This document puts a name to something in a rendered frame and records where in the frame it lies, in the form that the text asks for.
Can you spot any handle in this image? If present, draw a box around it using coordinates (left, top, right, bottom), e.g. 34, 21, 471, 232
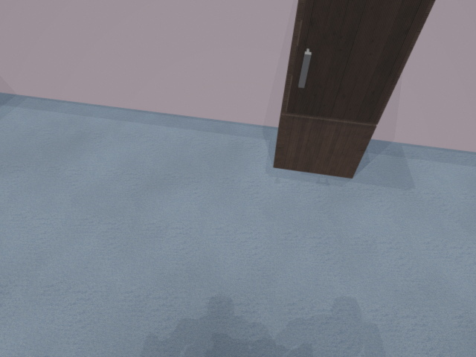
298, 48, 312, 88

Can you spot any cupboard door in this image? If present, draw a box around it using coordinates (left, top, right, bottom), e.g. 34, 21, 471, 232
286, 0, 431, 123

